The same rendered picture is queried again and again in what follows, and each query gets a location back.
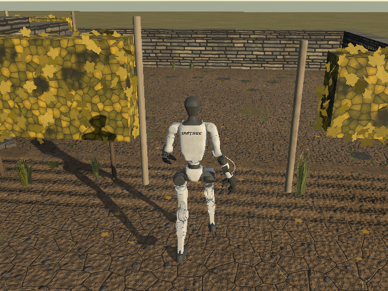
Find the right robot thigh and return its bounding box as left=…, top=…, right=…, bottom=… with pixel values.
left=202, top=168, right=215, bottom=199

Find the robot left forearm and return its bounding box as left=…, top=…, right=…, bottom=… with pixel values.
left=162, top=144, right=170, bottom=158

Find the robot left hand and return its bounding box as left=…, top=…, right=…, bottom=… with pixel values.
left=162, top=154, right=176, bottom=164

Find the right robot foot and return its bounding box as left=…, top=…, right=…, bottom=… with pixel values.
left=208, top=223, right=216, bottom=232

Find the robot right hand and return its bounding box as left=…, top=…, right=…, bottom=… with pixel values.
left=222, top=176, right=236, bottom=195

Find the right robot upper arm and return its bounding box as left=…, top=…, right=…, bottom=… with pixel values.
left=205, top=122, right=222, bottom=157

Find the left robot upper arm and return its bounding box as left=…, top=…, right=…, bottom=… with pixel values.
left=164, top=122, right=180, bottom=153

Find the robot right forearm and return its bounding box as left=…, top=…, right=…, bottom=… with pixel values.
left=217, top=147, right=233, bottom=178

